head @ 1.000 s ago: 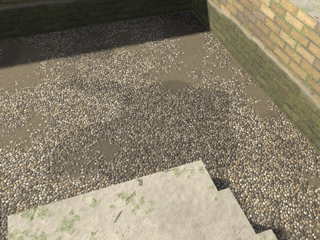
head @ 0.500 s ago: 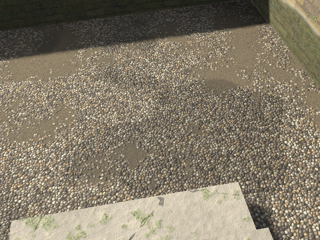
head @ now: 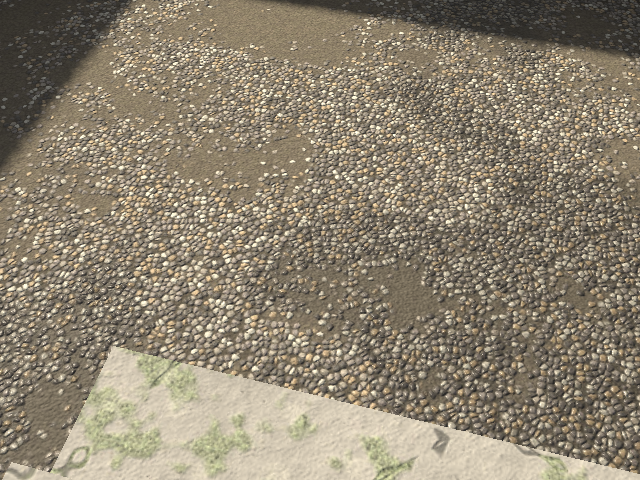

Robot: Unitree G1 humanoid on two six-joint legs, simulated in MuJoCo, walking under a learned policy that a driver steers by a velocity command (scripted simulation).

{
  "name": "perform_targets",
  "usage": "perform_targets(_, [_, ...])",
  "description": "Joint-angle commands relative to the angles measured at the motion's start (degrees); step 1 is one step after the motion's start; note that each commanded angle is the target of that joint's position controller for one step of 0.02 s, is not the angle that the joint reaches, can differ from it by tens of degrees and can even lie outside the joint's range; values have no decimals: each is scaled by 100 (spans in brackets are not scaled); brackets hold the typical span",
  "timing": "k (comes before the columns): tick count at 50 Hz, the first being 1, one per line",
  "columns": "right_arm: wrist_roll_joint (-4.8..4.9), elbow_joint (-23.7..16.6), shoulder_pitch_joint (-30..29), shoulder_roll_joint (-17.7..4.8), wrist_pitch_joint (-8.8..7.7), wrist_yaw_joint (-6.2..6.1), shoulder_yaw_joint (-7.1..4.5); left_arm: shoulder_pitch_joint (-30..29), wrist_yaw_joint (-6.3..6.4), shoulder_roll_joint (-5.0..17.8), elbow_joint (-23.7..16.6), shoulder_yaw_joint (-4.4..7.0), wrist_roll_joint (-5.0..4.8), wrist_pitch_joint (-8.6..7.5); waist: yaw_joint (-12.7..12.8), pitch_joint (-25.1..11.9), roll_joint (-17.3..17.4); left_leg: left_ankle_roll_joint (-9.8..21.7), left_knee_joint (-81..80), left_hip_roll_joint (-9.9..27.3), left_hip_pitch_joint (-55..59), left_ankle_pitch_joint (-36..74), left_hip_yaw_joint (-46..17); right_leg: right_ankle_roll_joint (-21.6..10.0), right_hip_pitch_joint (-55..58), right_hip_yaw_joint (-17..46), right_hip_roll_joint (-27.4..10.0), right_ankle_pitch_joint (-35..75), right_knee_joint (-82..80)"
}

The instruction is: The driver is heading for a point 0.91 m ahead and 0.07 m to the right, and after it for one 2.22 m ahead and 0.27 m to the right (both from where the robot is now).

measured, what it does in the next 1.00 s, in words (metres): goes down: right foot 0.18 m lower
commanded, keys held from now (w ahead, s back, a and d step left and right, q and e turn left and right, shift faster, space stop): w+q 0.02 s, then w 0.98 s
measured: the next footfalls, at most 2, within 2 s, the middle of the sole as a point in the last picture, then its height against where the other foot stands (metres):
right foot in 0.54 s outside the picture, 0.18 m lower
left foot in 1.24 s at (341, 344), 0.18 m lower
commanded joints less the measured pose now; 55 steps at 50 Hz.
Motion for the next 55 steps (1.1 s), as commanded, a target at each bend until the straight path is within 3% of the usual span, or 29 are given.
perform_targets(1, [93, 557, 2440, -1162, 274, -193, -336, -940, 180, 436, -1201, -2, -151, -190, -1146, -2181, -38, 1740, -1311, 2101, 4760, -549, -3527, 84, -4235, 56, 312, 697, 731])
perform_targets(2, [-114, 345, 1942, -1223, 188, -204, -305, -672, 259, 378, -1246, -47, -302, -99, -773, -1799, 196, 1929, -1384, 2552, 3710, -1374, -4213, -104, -4154, 511, 188, 1515, 337])
perform_targets(3, [-235, 122, 1228, -940, 16, -146, -192, -590, 320, 525, -1164, -5, -128, 16, -431, -1274, -311, 1796, -1223, 2566, 2439, -1012, -4240, -190, -3693, 699, -9, 1703, -13])
perform_targets(4, [-303, 50, 834, -406, -123, -59, -1, -186, 327, 684, -892, 110, -63, 75, -126, -827, -594, 1372, -889, 2199, 1213, -584, -3235, -367, -3123, 964, -145, 2976, -1521])
perform_targets(5, [-295, -49, 374, -337, -203, -146, 40, -320, 341, 660, -930, 161, 88, 102, 45, -389, -343, 1047, -1116, 1464, -48, 101, -2233, -246, -2138, 777, -96, 3757, -2994])
perform_targets(6, [-250, 25, 463, -413, -220, -268, 14, -579, 342, 495, -1098, 164, 246, 60, -23, -343, 89, 1016, -1086, 1112, -345, 821, -1861, -93, -1694, 584, 0, 4146, -3896])
perform_targets(8, [-217, 316, 955, -580, -182, -476, -32, -612, 238, 180, -1164, 92, 322, 33, -27, -836, 318, 1025, -837, 887, -479, 2465, -1353, 27, -610, 348, 231, 5119, -4554])
perform_targets(9, [-360, 321, 1073, -841, -203, -452, -108, 74, 123, 258, -839, 144, 149, 6, 125, -1180, 421, 1097, -557, 1047, -387, 2625, -1457, 49, -288, 343, 376, 5791, -3914])
perform_targets(10, [-268, 272, 1101, -766, -198, -429, -109, -24, 64, 395, -907, 160, 96, 21, 41, -1068, 397, 1138, -547, 1146, -119, 2332, -1593, -30, -685, 386, 350, 5514, -3905])
perform_targets(12, [-43, 489, 2000, -305, -223, -449, -51, -1253, -23, 680, -1469, 249, -9, 58, -518, -438, 254, 1179, 21, 1348, 1428, 157, -2491, -293, -2988, 1173, 78, 5897, -4754])
perform_targets(15, [-88, 533, 2689, -461, -275, -551, -105, -2023, -242, 633, -1880, 219, -26, -78, -826, -141, 367, 1284, 232, 1569, 2371, -902, -3249, -511, -4239, 1543, 120, 5667, -5539])
perform_targets(18, [-36, 316, 2132, -415, -198, -730, -27, -1877, -422, 402, -1811, 141, 202, -119, -670, 39, 306, 961, 628, 875, 84, -1846, -2080, -435, -1849, 913, 400, 7778, -6720])
perform_targets(24, [-30, 139, 2293, -671, 78, -837, -94, -2044, -527, 398, -2030, 81, -31, -17, -1099, 163, 401, 469, 1942, 827, 815, -1343, -2057, -531, -882, 825, 205, 6996, -8631])
perform_targets(26, [-113, 374, 2139, -657, 76, -816, -97, -400, -448, 711, -1525, 311, -42, 38, -274, -263, 448, 125, 3403, 748, 496, -962, -1899, -753, 768, 610, 48, 6756, -8770])
perform_targets(27, [-57, 705, 2250, -355, -7, -675, -36, 914, -400, 989, -999, 405, 88, 70, 279, -768, 156, -166, 5086, 280, -237, -1493, -1425, -809, 2402, 473, -13, 6967, -8352])
perform_targets(28, [15, 865, 2550, 134, -137, -546, 1, 1994, -400, 1129, -625, 296, 272, 73, 569, -1255, -1204, -644, 8246, -688, -1868, -4561, -988, -976, 3967, 636, -497, 9067, -6903])
perform_targets(29, [-8, 589, 3354, 67, -263, -484, 48, 1777, -471, 1335, -448, 309, 133, 139, -153, -1425, -2724, -865, 9624, -443, -3221, -4315, -928, -1003, 4485, 1477, -668, 8810, -6586])
perform_targets(30, [115, 399, 3274, -123, -367, -531, 66, 1664, -528, 1458, -450, 365, -10, 248, -129, -1838, -2825, -878, 9980, -373, -3829, -3722, -852, -1472, 4557, 2626, -1178, 6986, -7384])
perform_targets(31, [210, 58, 2450, -69, -343, -645, 112, 1431, -461, 1420, -317, 368, -96, 312, -165, -1623, -1953, -780, 9454, -52, -4355, -3013, -371, -1744, 4082, 3521, -1418, 4597, -8457])
perform_targets(32, [274, -101, 1741, -111, -233, -765, 117, 855, -391, 937, -404, 201, 14, 307, -205, -1070, -821, -642, 9168, 253, -4344, -2285, -131, -1662, 3140, 3792, -1352, 3527, -9057])
perform_targets(33, [209, -230, 1376, -83, -170, -813, 161, 328, -360, 901, -459, 109, 246, 201, -393, -674, -482, -444, 8945, 488, -3975, -1895, -360, -1852, 1968, 3906, -1525, 3824, -8945])
perform_targets(34, [69, -210, 1394, -161, -102, -825, 142, -210, -386, 560, -588, -23, 308, 77, -726, -352, 19, -247, 8102, 734, -3514, -1467, -605, -1757, 985, 3462, -1275, 3807, -8744])
perform_targets(36, [-38, -91, 1585, -156, -138, -709, 70, -435, -334, 27, -493, -202, 282, -22, -1012, -169, -451, 58, 6474, 789, -3368, -143, -859, -1214, 385, 2228, -496, 4122, -8492])
perform_targets(39, [-333, -437, 583, -93, -236, -573, 1, -18, -9, 508, -367, -91, 161, -79, -703, -206, -744, -389, 2864, 831, -2099, 1691, -437, -1325, 200, 1569, -126, 5351, -9213])
perform_targets(41, [-271, -470, 692, 175, -154, -444, 57, 355, 89, 511, -178, -75, 69, 7, -729, -476, -754, -466, 2683, 852, -2131, 1746, -506, -1493, 933, 1585, -277, 6474, -8965])
perform_targets(42, [-197, -320, 820, -21, -162, -373, -5, 458, 73, 727, -112, 3, 131, -29, -701, -547, -641, -392, 2965, 781, -2206, 2067, -484, -1498, 1223, 1651, -378, 6629, -8794])
perform_targets(45, [-37, -637, -207, -252, -256, -239, -99, 1533, 62, 334, 275, -28, -31, -104, -205, -65, -244, -160, 1760, 862, -3978, 2180, -851, -1291, 2989, 1894, -402, 5310, -8334])
perform_targets(49, [-175, -917, -1374, 91, -520, 50, 15, 1532, 277, 279, 87, -55, 151, 6, 134, 289, -344, -209, 251, 592, -2889, 3531, -375, -1154, 2062, 1554, -70, 4442, -8218])
perform_targets(55, [-71, -1201, -2037, 126, -630, 226, 90, 1575, 220, 180, 0, -69, -84, 126, 445, 603, -453, -222, -393, 322, -1759, 3426, -57, -1194, 1731, 1347, 223, 4628, -7180])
